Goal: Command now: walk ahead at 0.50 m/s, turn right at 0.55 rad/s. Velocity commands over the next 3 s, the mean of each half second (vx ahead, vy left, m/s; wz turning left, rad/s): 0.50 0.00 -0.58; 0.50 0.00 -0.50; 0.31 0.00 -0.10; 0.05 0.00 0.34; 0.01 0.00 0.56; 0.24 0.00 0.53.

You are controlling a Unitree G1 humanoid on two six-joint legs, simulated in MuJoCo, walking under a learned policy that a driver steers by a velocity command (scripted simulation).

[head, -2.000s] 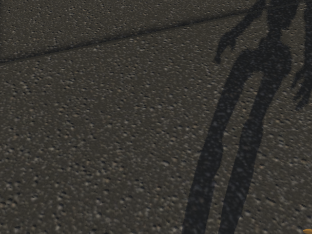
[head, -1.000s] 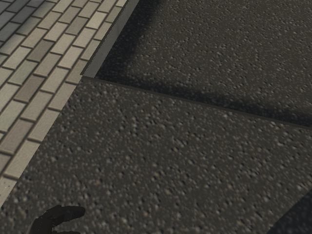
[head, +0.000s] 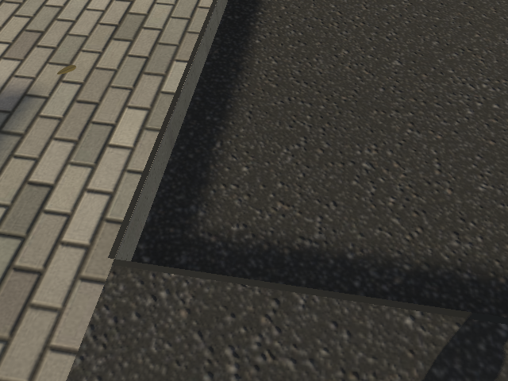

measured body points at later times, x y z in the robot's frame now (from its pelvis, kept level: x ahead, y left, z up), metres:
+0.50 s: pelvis +0.27 -0.04 +0.01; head +0.29 -0.05 +0.46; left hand +0.33 +0.24 -0.11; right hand +0.41 -0.31 -0.08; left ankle +0.46 +0.06 -0.69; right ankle +0.14 -0.08 -0.73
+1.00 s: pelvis +0.50 -0.10 +0.01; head +0.53 -0.11 +0.46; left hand +0.80 -0.01 -0.08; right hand +0.34 -0.32 -0.11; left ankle +0.48 +0.03 -0.73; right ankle +0.55 -0.28 -0.69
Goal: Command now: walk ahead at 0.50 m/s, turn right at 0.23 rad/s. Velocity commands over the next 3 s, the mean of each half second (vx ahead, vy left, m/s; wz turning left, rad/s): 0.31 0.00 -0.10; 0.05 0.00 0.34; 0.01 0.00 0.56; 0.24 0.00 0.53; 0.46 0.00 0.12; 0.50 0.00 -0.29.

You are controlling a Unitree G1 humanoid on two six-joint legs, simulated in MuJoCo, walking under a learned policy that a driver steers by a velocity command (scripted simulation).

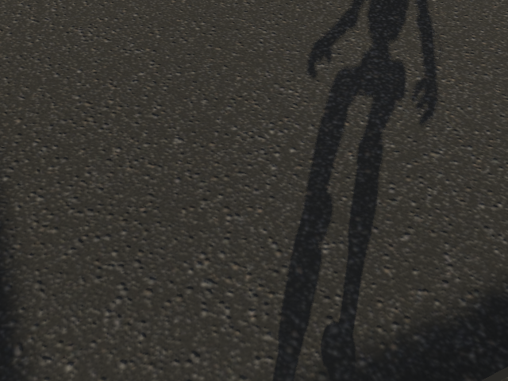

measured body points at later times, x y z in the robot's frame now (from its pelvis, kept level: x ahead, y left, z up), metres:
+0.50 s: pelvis +0.21 -0.03 -0.01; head +0.23 -0.04 +0.44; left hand +0.21 +0.24 -0.15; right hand +0.35 -0.30 -0.13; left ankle +0.36 +0.09 -0.72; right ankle +0.13 -0.11 -0.74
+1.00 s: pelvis +0.30 -0.01 -0.14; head +0.33 +0.02 +0.31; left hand +0.44 +0.24 -0.26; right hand +0.40 -0.27 -0.27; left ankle +0.38 +0.08 -0.87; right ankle +0.39 -0.15 -0.77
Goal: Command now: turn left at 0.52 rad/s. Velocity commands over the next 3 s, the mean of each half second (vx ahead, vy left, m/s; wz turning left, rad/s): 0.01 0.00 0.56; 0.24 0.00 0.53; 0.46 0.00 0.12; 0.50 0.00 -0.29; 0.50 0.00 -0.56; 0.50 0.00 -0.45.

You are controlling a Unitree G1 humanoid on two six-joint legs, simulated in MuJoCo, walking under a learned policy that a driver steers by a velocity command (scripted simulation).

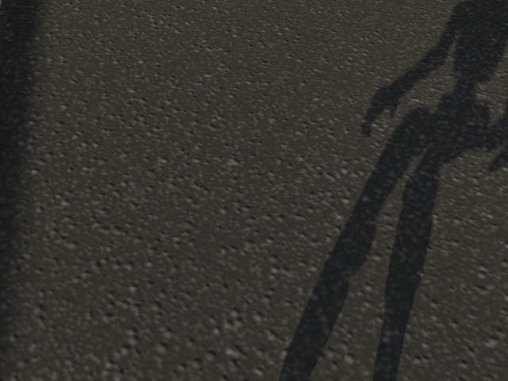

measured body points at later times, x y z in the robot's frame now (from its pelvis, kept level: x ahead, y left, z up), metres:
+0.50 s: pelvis -0.01 -0.05 +0.00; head +0.01 -0.07 +0.45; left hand -0.03 +0.23 -0.09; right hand +0.27 -0.21 -0.09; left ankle -0.04 +0.08 -0.47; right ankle +0.05 -0.13 -0.73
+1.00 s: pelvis +0.00 +0.12 +0.03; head -0.04 +0.15 +0.48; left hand +0.00 +0.44 -0.07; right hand +0.23 -0.04 -0.04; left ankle -0.08 +0.18 -0.61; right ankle +0.04 +0.00 -0.58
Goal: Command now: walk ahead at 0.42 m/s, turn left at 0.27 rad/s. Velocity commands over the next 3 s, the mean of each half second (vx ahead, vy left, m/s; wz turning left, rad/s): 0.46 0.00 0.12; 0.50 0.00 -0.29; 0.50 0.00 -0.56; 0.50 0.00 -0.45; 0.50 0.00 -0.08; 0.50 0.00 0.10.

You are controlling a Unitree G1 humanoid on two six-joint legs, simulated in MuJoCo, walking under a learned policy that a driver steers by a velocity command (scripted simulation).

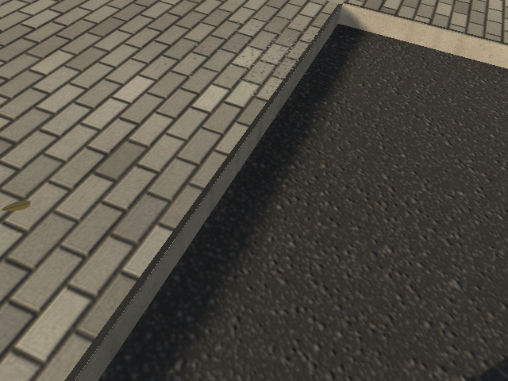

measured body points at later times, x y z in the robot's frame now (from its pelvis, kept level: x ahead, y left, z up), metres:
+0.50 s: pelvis +0.30 +0.05 -0.02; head +0.33 +0.05 +0.43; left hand +0.25 +0.29 -0.16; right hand +0.48 -0.18 -0.14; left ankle +0.37 +0.19 -0.71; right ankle +0.26 -0.04 -0.76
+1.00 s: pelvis +0.54 +0.14 -0.02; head +0.56 +0.15 +0.43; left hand +0.69 +0.37 -0.15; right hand +0.50 -0.12 -0.14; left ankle +0.49 +0.21 -0.76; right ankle +0.63 -0.03 -0.68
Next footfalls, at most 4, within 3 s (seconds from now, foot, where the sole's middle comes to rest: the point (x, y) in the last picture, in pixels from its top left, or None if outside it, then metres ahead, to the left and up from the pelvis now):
0.28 right None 0.30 -0.04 -0.80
0.66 left None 0.53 0.21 -0.80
1.24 right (232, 320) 0.79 0.00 -0.80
1.76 left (240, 231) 1.14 -0.02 -0.80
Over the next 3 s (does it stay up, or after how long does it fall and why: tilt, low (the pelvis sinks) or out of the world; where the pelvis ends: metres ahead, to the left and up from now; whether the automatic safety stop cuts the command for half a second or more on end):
stays up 1.45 -0.42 -0.02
